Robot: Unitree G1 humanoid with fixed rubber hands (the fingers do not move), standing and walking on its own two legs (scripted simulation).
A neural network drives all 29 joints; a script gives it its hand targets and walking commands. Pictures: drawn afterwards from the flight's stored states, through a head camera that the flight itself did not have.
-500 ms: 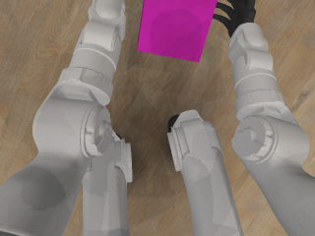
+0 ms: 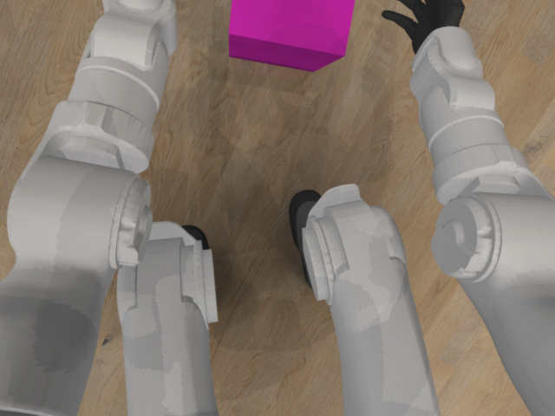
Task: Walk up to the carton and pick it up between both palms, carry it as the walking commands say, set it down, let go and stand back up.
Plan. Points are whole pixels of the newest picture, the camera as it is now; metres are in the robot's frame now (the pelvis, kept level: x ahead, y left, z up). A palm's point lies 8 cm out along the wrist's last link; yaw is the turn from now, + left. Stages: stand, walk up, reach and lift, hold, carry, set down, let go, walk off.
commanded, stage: set down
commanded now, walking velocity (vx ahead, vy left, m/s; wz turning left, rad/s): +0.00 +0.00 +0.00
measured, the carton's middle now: out of the picture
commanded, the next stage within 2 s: let go in 1.34 s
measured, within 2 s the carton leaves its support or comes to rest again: neither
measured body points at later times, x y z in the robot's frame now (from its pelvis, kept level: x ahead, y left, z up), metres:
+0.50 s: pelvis +0.01 -0.01 +0.08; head +0.35 -0.04 +0.36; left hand +0.59 +0.03 -0.06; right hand +0.49 -0.27 -0.07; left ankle +0.10 +0.12 -0.35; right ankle +0.12 -0.13 -0.35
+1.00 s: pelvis +0.04 -0.01 +0.20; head +0.35 -0.03 +0.53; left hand +0.59 +0.04 +0.09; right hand +0.49 -0.27 +0.09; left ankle +0.10 +0.12 -0.35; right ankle +0.12 -0.13 -0.35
